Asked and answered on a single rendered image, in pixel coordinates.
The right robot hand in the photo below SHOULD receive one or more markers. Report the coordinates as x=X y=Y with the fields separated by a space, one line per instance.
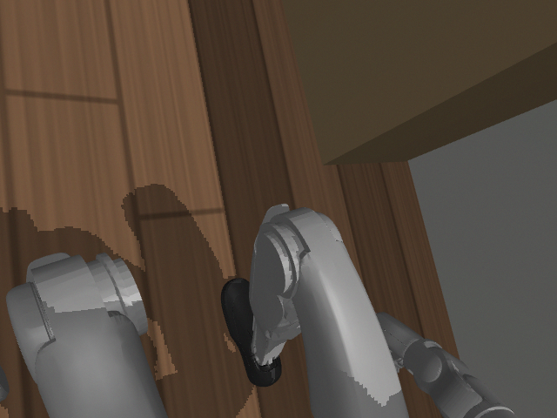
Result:
x=399 y=337

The right robot arm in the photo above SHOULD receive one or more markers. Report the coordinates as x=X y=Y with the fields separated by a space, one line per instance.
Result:
x=455 y=392

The right robot foot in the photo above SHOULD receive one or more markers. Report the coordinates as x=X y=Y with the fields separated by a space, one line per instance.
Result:
x=239 y=318

